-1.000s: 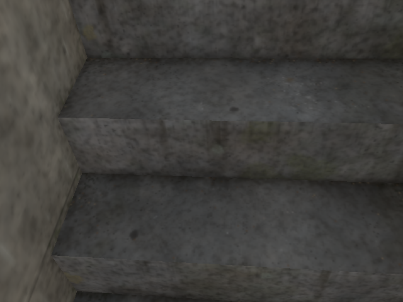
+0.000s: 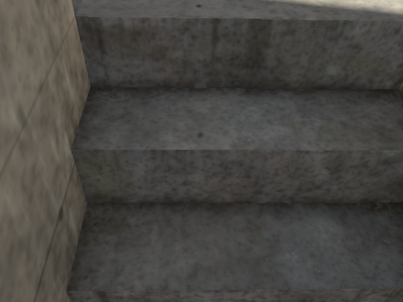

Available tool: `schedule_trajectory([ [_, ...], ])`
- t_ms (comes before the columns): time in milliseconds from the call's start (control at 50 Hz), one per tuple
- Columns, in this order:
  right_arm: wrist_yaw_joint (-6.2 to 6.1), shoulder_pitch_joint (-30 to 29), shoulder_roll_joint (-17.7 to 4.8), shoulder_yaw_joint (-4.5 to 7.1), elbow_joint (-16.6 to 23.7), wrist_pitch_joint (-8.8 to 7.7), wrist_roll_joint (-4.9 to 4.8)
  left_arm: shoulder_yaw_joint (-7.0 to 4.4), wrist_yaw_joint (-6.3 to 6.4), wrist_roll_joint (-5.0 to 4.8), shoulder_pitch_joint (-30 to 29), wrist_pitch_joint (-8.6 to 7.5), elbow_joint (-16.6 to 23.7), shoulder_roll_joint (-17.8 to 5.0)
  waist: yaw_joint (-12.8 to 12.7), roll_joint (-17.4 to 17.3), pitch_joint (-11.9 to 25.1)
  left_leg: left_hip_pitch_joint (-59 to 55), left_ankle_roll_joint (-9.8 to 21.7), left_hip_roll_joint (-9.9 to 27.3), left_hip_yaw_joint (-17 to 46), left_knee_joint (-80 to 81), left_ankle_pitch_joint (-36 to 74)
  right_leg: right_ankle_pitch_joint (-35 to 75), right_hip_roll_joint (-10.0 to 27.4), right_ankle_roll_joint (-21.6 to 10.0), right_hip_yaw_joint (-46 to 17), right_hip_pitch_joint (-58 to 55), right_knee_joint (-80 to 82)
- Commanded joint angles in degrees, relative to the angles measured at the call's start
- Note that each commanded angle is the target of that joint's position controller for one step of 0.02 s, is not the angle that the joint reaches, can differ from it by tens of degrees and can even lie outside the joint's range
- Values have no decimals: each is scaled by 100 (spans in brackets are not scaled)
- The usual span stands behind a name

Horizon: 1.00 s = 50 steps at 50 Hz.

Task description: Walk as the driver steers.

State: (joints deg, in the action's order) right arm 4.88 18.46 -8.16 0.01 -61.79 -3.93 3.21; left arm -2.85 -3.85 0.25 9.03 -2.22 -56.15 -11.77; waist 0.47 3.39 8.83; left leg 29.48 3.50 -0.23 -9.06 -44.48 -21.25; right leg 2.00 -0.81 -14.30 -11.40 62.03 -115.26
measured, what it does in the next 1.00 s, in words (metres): climbs: right foot 0.20 m higher, then left foot 0.20 m higher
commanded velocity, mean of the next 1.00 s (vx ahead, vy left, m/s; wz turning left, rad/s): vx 0.32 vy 0.00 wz -0.15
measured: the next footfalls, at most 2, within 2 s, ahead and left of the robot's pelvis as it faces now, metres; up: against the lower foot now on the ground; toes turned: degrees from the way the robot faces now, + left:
right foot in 0.30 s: +0.28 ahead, -0.10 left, +0.20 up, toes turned -13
left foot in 0.72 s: +0.55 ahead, +0.01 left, +0.40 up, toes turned -14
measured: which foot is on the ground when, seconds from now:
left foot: down 0.00-0.32, up 0.34-0.70, down 0.72-1.00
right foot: up 0.00-0.28, down 0.30-0.74, up 0.76-1.00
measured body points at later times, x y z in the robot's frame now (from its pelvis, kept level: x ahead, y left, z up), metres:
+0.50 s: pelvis +0.25 -0.03 +0.19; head +0.24 -0.03 +0.64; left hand +0.30 +0.20 +0.03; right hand +0.33 -0.31 +0.08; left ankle +0.27 +0.13 -0.23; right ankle +0.24 -0.09 -0.50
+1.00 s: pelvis +0.45 -0.04 +0.41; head +0.46 -0.03 +0.86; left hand +0.65 +0.19 +0.30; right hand +0.44 -0.26 +0.26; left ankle +0.51 +0.02 -0.30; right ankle +0.48 -0.23 -0.14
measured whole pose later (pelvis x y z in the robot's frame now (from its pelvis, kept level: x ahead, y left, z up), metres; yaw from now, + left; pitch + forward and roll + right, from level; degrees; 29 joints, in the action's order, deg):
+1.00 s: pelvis +0.45 -0.04 +0.41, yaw -6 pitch +6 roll +0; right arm 4.1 21.4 -10.0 -0.8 -55.3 -4.7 1.1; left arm -1.7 0.6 1.2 4.9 -4.4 -51.0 -13.0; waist 1.6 0.4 6.8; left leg 31.7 4.6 -8.1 4.4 -41.4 -15.0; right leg -11.4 4.3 -0.1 -7.9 58.1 -92.2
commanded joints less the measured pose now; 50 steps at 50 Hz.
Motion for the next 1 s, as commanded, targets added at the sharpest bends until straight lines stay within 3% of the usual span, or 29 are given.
schedule_trajectory([
  [20,66,-148,228,-148,214,-259,224,305,-4,-112,-41,151,391,697,-413,-965,-679,-900,1087,1392,1576,2712,642,-1104,265,-201,408,2082,-2236],
  [60,-27,695,158,-268,-475,-104,653,549,-47,-194,-693,67,766,821,-288,-657,-837,-1770,979,1609,1586,2768,143,-1405,184,-642,238,3812,-3301],
  [180,137,1343,-266,-321,-650,-73,714,568,-120,-243,-2591,431,1935,-63,-236,-545,-654,-152,176,1416,-95,4234,1621,-620,987,-545,1746,1505,-476],
  [260,127,1192,-2125,141,-307,-252,-150,583,-525,-88,-1909,603,1624,-97,-624,-1446,454,-2266,636,1742,-507,3108,12148,-2024,-215,161,2898,-960,2477],
  [300,178,857,-1950,245,-250,-134,-258,528,-336,61,-921,567,1462,-94,-1052,-1931,573,-4479,970,2065,-33,1823,13099,-2713,-751,404,2863,-1208,5550],
  [320,314,796,-1793,374,-280,-59,59,294,-112,92,550,582,950,-359,-1487,-1535,506,-3555,1044,1752,63,410,12031,-1608,-880,372,2237,-2712,6695],
  [340,541,1199,-479,48,44,-49,595,154,140,49,2022,563,336,-998,-1122,372,2454,-334,754,1058,635,-2263,6970,1437,255,-1147,-1162,-6379,6629],
  [360,-276,-280,-511,217,861,-438,-568,-153,336,431,877,608,413,-897,-1183,1176,1319,1439,284,-263,573,-5712,1904,-1668,1038,-1184,-3120,-5721,8403],
  [380,-479,-940,-222,92,1454,-515,-264,-151,407,461,179,576,508,-718,-757,484,821,2210,281,-132,1475,-7564,1949,-3591,804,-900,-2892,-4826,9053],
  [400,44,-237,-556,245,584,-217,55,-83,96,222,2257,153,-183,-725,-1279,-251,-525,3892,417,-327,2304,-7814,2106,-4120,824,-541,-3340,-5038,8812],
  [420,129,-330,-665,285,678,-187,296,-28,-7,47,2067,-100,-396,-393,-758,-135,-705,4758,564,-291,2179,-8044,1743,-3375,677,-469,-2612,-5253,8581],
  [460,-18,-892,-101,117,1269,-95,186,242,-160,303,1372,-267,-642,339,1,-414,-941,4996,980,-62,2027,-8331,1681,-2644,453,-115,-1319,-4217,8471],
  [520,-71,-1166,-59,-13,1617,47,-221,324,-118,355,807,-413,-379,494,496,95,-855,4891,1079,5,1196,-9329,428,-142,488,120,199,-3345,9204],
  [540,-154,-1371,-73,-58,1783,14,-283,337,-101,426,961,-477,-375,389,489,-95,-925,4891,1116,30,1156,-9321,174,25,510,232,319,-3191,9381],
  [560,-195,-2076,-304,-78,2235,73,-327,338,-100,842,1474,-472,-626,-56,460,-766,-625,4863,1090,255,1025,-8048,948,-169,445,439,349,-3407,9407],
  [580,-219,-2573,-246,-137,2533,148,-398,290,-85,862,1734,-479,-725,-224,350,-525,-718,4850,1129,414,1084,-7268,1025,-77,406,483,547,-3376,9621],
  [600,-788,-3323,993,-532,2642,199,-428,116,446,-36,1419,-300,-809,-241,-59,-607,-1816,3993,280,-86,418,-6674,223,911,889,596,627,-2615,11019],
  [620,-983,-3049,983,-600,2639,281,-535,182,657,-44,1520,-198,-798,-270,112,-429,-1603,3181,130,231,118,-6629,197,1632,1007,547,677,-2596,11372],
  [640,-338,-2336,-220,-349,2928,325,-533,265,1,392,1078,-442,-422,-921,960,243,-40,1825,475,354,986,-5211,718,3449,1166,339,1054,-2917,10606],
  [660,-122,-1352,-722,-134,2607,450,-430,104,-301,227,888,-556,-433,-1514,1343,484,312,1181,311,-63,850,-5497,1197,5634,1565,-194,1114,-3044,10513],
  [700,48,-1188,-875,-46,2474,586,-203,-143,-261,-41,1305,-587,-482,-1824,888,403,495,1785,229,-517,-132,-3112,261,8342,1680,-286,1298,-5510,9648],
  [740,-87,-111,-903,74,1930,557,-406,-171,-313,262,1870,-451,-896,-1399,615,589,396,1140,478,-824,328,-1319,702,9791,1645,-317,1442,-6419,7990],
  [760,-137,714,-1273,107,1570,623,-458,-133,-379,527,2125,-385,-706,-1014,376,-374,1575,-666,1310,-286,2553,-538,1959,7870,1193,19,1115,-5301,6405],
  [780,-163,1356,-1152,116,1279,704,-133,-126,-563,454,1620,-160,-686,-582,767,-2011,1077,-1214,2187,702,5261,1897,748,376,-97,656,702,-3092,3734],
  [800,-101,913,-1121,160,1409,609,-19,-119,-629,153,1512,-39,-636,-485,746,-1831,191,-624,1775,678,5875,1903,-1860,352,-375,551,-556,-1306,1448],
  [820,-52,454,-934,105,1152,425,-19,-120,-446,48,973,-73,-532,-368,422,-1325,-597,-231,1369,530,5327,1748,-2366,368,-479,395,-655,-141,594],
  [860,11,-596,-179,-81,884,68,-205,-4,-74,172,569,-169,-131,-117,-310,-170,-343,129,1040,300,3892,1578,-787,-242,-130,536,-357,-142,764],
  [900,-99,-1679,250,-269,1078,-188,-324,117,310,106,461,-191,100,101,-694,-183,-312,839,627,-178,2679,1656,-229,-957,183,814,8,-372,1507],
  [1000,-116,-952,-1093,193,1737,-402,-239,20,576,-13,-315,-222,874,-581,-281,-957,-93,874,316,-26,2336,2004,1833,-1845,427,1840,1365,-1622,2098],
])
Velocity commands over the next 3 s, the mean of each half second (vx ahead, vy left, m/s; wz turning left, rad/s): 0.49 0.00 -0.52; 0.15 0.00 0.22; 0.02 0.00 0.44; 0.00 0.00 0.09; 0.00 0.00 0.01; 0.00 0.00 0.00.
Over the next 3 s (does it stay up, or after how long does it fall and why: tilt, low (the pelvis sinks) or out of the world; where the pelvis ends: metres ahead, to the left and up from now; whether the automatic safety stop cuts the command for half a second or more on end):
stays up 0.44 -0.17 0.43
